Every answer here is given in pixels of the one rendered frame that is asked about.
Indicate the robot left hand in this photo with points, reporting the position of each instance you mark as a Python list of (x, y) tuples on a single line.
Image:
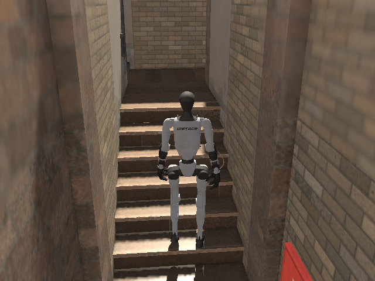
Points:
[(162, 171)]

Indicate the left robot shin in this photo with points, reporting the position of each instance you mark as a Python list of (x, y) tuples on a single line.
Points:
[(174, 216)]

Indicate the left robot forearm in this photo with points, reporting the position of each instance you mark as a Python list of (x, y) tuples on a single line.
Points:
[(161, 158)]

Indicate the right robot upper arm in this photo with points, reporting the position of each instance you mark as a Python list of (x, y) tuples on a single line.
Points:
[(208, 133)]

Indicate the robot right hand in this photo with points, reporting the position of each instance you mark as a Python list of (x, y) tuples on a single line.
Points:
[(215, 181)]

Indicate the robot right foot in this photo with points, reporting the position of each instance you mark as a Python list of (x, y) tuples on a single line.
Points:
[(199, 242)]

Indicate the left robot upper arm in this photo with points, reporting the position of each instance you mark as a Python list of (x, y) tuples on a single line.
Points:
[(167, 124)]

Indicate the right robot forearm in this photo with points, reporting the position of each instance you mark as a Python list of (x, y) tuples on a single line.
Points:
[(214, 161)]

